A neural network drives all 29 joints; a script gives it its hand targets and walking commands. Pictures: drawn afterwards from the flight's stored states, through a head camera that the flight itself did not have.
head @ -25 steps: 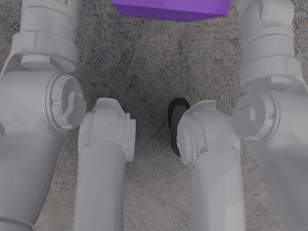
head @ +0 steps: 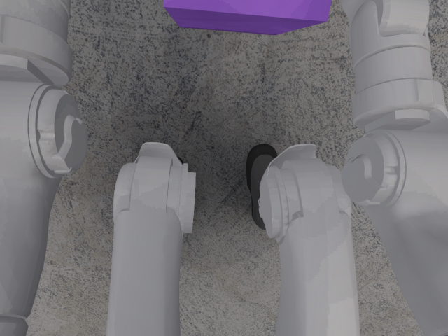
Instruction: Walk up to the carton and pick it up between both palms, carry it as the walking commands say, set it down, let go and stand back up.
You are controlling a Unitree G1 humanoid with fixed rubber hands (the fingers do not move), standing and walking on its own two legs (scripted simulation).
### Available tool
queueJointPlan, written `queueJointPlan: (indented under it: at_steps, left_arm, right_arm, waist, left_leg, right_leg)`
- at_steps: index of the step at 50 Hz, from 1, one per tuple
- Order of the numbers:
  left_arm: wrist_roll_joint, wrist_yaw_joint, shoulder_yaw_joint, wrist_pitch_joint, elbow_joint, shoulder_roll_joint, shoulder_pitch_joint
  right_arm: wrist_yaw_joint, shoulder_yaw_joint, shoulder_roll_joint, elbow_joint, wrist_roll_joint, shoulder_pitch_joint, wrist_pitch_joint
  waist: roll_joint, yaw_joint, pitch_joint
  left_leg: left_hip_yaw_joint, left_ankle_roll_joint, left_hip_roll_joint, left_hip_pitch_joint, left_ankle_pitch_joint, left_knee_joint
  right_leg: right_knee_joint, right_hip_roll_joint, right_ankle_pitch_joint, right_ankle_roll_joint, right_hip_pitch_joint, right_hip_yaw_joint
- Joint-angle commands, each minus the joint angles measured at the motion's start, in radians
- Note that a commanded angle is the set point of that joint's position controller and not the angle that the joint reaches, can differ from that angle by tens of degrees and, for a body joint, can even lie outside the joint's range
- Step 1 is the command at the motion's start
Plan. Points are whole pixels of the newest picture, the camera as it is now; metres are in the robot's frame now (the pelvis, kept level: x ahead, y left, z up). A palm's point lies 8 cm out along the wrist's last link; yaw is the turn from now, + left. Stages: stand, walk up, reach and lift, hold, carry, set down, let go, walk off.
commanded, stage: set down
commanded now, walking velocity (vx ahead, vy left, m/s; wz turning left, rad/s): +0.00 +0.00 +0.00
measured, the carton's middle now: out of the picture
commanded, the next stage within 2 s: let go in 1.14 s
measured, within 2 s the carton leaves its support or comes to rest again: neither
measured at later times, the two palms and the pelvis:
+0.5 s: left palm out of the picture +0.59 +0.20 -0.01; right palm out of the picture +0.57 -0.13 -0.02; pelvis -0.02 +0.00 +0.08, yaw +1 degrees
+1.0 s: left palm out of the picture +0.60 +0.20 +0.13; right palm out of the picture +0.58 -0.15 +0.12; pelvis -0.01 +0.01 +0.21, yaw +2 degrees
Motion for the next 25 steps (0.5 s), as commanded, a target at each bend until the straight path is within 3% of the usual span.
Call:
queueJointPlan:
  at_steps: [1, 2, 3, 4, 5, 6, 7, 8, 9, 10, 11, 12, 13, 14, 15, 16, 17, 18, 19, 20, 21, 22, 23, 24, 25]
  left_arm:
    - [-0.125, 0.034, -0.095, 0.023, -0.294, 0.241, -0.454]
    - [-0.141, 0.03, -0.094, 0.031, -0.263, 0.224, -0.468]
    - [-0.134, 0.023, -0.093, 0.039, -0.284, 0.229, -0.475]
    - [-0.138, 0.019, -0.095, 0.05, -0.184, 0.221, -0.486]
    - [-0.131, 0.012, -0.067, 0.05, -0.148, 0.227, -0.487]
    - [-0.133, -0.006, -0.095, 0.058, -0.071, 0.178, -0.458]
    - [-0.126, -0.019, -0.091, 0.06, -0.02, 0.186, -0.438]
    - [-0.131, -0.028, -0.097, 0.069, 0.011, 0.147, -0.407]
    - [-0.115, -0.028, -0.091, 0.081, -0.019, 0.173, -0.402]
    - [-0.102, -0.031, -0.098, 0.087, -0.06, 0.173, -0.402]
    - [-0.092, -0.032, -0.092, 0.1, -0.015, 0.204, -0.416]
    - [-0.091, -0.029, -0.082, 0.111, -0.082, 0.212, -0.427]
    - [-0.092, -0.022, -0.077, 0.116, -0.152, 0.234, -0.467]
    - [-0.105, -0.015, -0.093, 0.125, -0.191, 0.213, -0.483]
    - [-0.12, -0.011, -0.103, 0.134, -0.225, 0.209, -0.5]
    - [-0.111, -0.004, -0.084, 0.131, -0.312, 0.255, -0.54]
    - [-0.105, 0.001, -0.07, 0.137, -0.302, 0.288, -0.561]
    - [-0.124, 0.001, -0.087, 0.145, -0.334, 0.266, -0.567]
    - [-0.141, 0.001, -0.102, 0.146, -0.381, 0.248, -0.59]
    - [-0.131, 0.0, -0.099, 0.153, -0.27, 0.242, -0.557]
    - [-0.128, -0.005, -0.12, 0.153, -0.31, 0.234, -0.539]
    - [-0.127, -0.003, -0.099, 0.157, -0.307, 0.235, -0.541]
    - [-0.123, -0.004, -0.12, 0.159, -0.313, 0.218, -0.537]
    - [-0.122, -0.007, -0.112, 0.159, -0.276, 0.212, -0.502]
    - [-0.136, -0.009, -0.12, 0.158, -0.325, 0.203, -0.506]
  right_arm:
    - [-0.047, 0.089, -0.248, -0.273, 0.109, -0.395, 0.04]
    - [-0.048, 0.082, -0.259, -0.231, 0.082, -0.369, 0.053]
    - [-0.047, 0.075, -0.235, -0.245, 0.082, -0.376, 0.063]
    - [-0.047, 0.066, -0.25, -0.204, 0.065, -0.421, 0.072]
    - [-0.047, 0.043, -0.254, -0.171, 0.047, -0.417, 0.072]
    - [-0.037, 0.064, -0.206, -0.121, 0.05, -0.403, 0.083]
    - [-0.031, 0.038, -0.227, -0.102, 0.032, -0.415, 0.084]
    - [-0.031, 0.042, -0.256, -0.142, 0.021, -0.434, 0.081]
    - [-0.036, 0.049, -0.236, -0.215, 0.019, -0.453, 0.088]
    - [-0.039, 0.036, -0.249, -0.224, 0.017, -0.427, 0.095]
    - [-0.044, 0.032, -0.247, -0.224, 0.025, -0.452, 0.109]
    - [-0.052, 0.035, -0.255, -0.27, 0.026, -0.459, 0.122]
    - [-0.054, 0.031, -0.262, -0.342, 0.036, -0.497, 0.125]
    - [-0.058, 0.032, -0.266, -0.372, 0.038, -0.499, 0.133]
    - [-0.063, 0.031, -0.276, -0.411, 0.038, -0.537, 0.136]
    - [-0.069, 0.013, -0.295, -0.427, 0.039, -0.512, 0.147]
    - [-0.074, 0.025, -0.293, -0.415, 0.042, -0.522, 0.156]
    - [-0.069, 0.026, -0.285, -0.394, 0.06, -0.52, 0.169]
    - [-0.069, 0.02, -0.301, -0.398, 0.06, -0.509, 0.175]
    - [-0.063, 0.031, -0.264, -0.285, 0.056, -0.457, 0.19]
    - [-0.063, 0.011, -0.27, -0.341, 0.053, -0.453, 0.189]
    - [-0.06, 0.01, -0.268, -0.299, 0.04, -0.426, 0.196]
    - [-0.059, 0.009, -0.276, -0.353, 0.046, -0.451, 0.192]
    - [-0.06, 0.011, -0.266, -0.321, 0.033, -0.406, 0.187]
    - [-0.057, 0.01, -0.267, -0.343, 0.039, -0.409, 0.191]
  waist:
    - [0.148, -0.085, -1.839]
    - [0.115, -0.116, -1.754]
    - [0.116, -0.122, -1.696]
    - [0.106, -0.118, -1.559]
    - [0.068, -0.143, -1.478]
    - [0.081, -0.125, -1.359]
    - [0.053, -0.142, -1.342]
    - [0.089, -0.148, -1.393]
    - [0.024, -0.124, -1.465]
    - [0.079, -0.133, -1.515]
    - [0.071, -0.13, -1.544]
    - [0.062, -0.104, -1.61]
    - [0.041, -0.118, -1.745]
    - [0.055, -0.113, -1.76]
    - [0.054, -0.13, -1.835]
    - [0.102, -0.13, -1.898]
    - [0.082, -0.125, -1.859]
    - [0.101, -0.127, -1.919]
    - [0.129, -0.149, -1.931]
    - [0.11, -0.152, -1.831]
    - [0.154, -0.164, -1.854]
    - [0.115, -0.177, -1.835]
    - [0.134, -0.178, -1.863]
    - [0.135, -0.19, -1.873]
    - [0.152, -0.185, -1.911]
  left_leg:
    - [0.085, -0.008, 0.051, 0.739, 0.543, -0.216]
    - [0.084, -0.008, 0.049, 0.68, 0.504, -0.24]
    - [0.081, -0.002, 0.05, 0.658, 0.464, -0.265]
    - [0.075, 0.003, 0.048, 0.565, 0.386, -0.273]
    - [0.075, 0.009, 0.048, 0.505, 0.326, -0.291]
    - [0.066, 0.016, 0.054, 0.468, 0.259, -0.34]
    - [0.058, 0.023, 0.057, 0.455, 0.268, -0.333]
    - [0.077, 0.017, 0.053, 0.503, 0.264, -0.334]
    - [0.068, 0.025, 0.047, 0.533, 0.29, -0.359]
    - [0.081, 0.017, 0.041, 0.583, 0.302, -0.37]
    - [0.086, 0.021, 0.041, 0.598, 0.281, -0.366]
    - [0.093, 0.02, 0.035, 0.616, 0.313, -0.385]
    - [0.091, 0.019, 0.033, 0.683, 0.329, -0.396]
    - [0.086, 0.019, 0.032, 0.698, 0.359, -0.415]
    - [0.08, 0.021, 0.033, 0.745, 0.354, -0.425]
    - [0.097, 0.011, 0.028, 0.807, 0.391, -0.428]
    - [0.093, 0.012, 0.031, 0.774, 0.36, -0.443]
    - [0.099, 0.007, 0.021, 0.825, 0.371, -0.464]
    - [0.091, 0.004, 0.023, 0.872, 0.388, -0.469]
    - [0.08, 0.003, 0.029, 0.83, 0.349, -0.5]
    - [0.074, 0.002, 0.03, 0.88, 0.384, -0.515]
    - [0.074, -0.001, 0.028, 0.852, 0.367, -0.537]
    - [0.074, -0.002, 0.026, 0.892, 0.412, -0.54]
    - [0.066, -0.004, 0.022, 0.92, 0.399, -0.558]
    - [0.07, -0.012, 0.024, 0.954, 0.453, -0.574]
  right_leg:
    - [-0.13, -0.005, 0.587, -0.012, 0.895, -0.032]
    - [-0.151, 0.0, 0.565, -0.016, 0.871, -0.032]
    - [-0.166, 0.005, 0.517, -0.016, 0.833, -0.041]
    - [-0.181, -0.005, 0.458, -0.024, 0.789, -0.028]
    - [-0.192, -0.005, 0.421, -0.021, 0.778, -0.037]
    - [-0.215, -0.007, 0.325, -0.027, 0.685, -0.041]
    - [-0.213, -0.013, 0.341, -0.021, 0.697, -0.037]
    - [-0.242, -0.012, 0.333, -0.026, 0.74, -0.029]
    - [-0.25, -0.005, 0.36, -0.017, 0.787, -0.044]
    - [-0.268, -0.001, 0.367, -0.017, 0.802, -0.049]
    - [-0.275, -0.008, 0.365, -0.013, 0.827, -0.054]
    - [-0.287, -0.005, 0.392, -0.014, 0.897, -0.04]
    - [-0.291, -0.001, 0.403, -0.011, 0.931, -0.06]
    - [-0.303, 0.002, 0.427, -0.014, 0.939, -0.056]
    - [-0.321, 0.001, 0.418, -0.015, 0.974, -0.065]
    - [-0.326, 0.005, 0.443, -0.013, 0.967, -0.068]
    - [-0.343, 0.001, 0.424, -0.013, 0.985, -0.06]
    - [-0.365, 0.004, 0.434, -0.018, 1.007, -0.063]
    - [-0.371, 0.006, 0.437, -0.025, 0.978, -0.068]
    - [-0.399, 0.004, 0.386, -0.026, 0.916, -0.075]
    - [-0.42, 0.009, 0.405, -0.028, 0.913, -0.064]
    - [-0.434, 0.007, 0.413, -0.023, 0.943, -0.074]
    - [-0.442, 0.015, 0.446, -0.021, 0.938, -0.08]
    - [-0.466, 0.008, 0.439, -0.021, 0.957, -0.084]
    - [-0.494, 0.013, 0.487, -0.028, 0.976, -0.073]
